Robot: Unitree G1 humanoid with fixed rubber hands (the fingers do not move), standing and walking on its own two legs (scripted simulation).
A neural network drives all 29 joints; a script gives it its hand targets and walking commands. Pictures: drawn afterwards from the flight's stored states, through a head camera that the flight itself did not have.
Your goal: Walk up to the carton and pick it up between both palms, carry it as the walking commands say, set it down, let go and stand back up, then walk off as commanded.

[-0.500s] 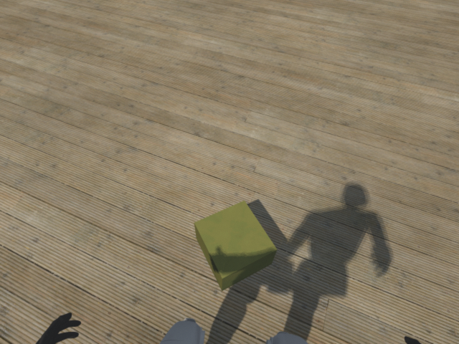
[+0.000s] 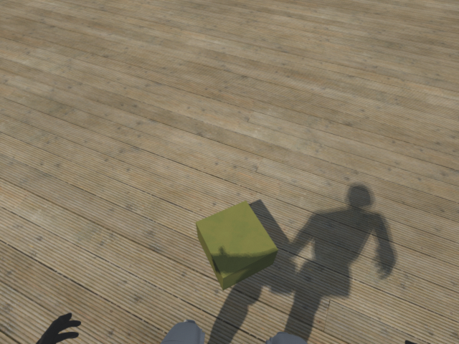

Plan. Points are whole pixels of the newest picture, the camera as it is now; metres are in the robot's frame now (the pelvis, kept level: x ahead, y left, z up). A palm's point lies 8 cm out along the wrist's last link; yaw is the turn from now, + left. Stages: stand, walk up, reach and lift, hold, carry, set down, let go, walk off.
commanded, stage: walk up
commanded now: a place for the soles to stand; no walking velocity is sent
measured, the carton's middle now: (235, 243) +0.59 +0.00 -0.65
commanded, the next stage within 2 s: none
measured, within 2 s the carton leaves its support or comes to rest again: neither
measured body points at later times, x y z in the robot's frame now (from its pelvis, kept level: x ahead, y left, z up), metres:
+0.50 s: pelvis +0.02 -0.02 +0.01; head +0.03 +0.00 +0.46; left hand +0.13 +0.31 -0.09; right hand +0.06 -0.36 -0.08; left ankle +0.06 +0.15 -0.69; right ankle +0.04 -0.14 -0.64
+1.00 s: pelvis +0.08 -0.19 +0.02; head +0.13 -0.18 +0.46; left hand +0.06 +0.15 -0.09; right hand +0.29 -0.48 -0.08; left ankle +0.13 -0.02 -0.67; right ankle +0.10 -0.20 -0.69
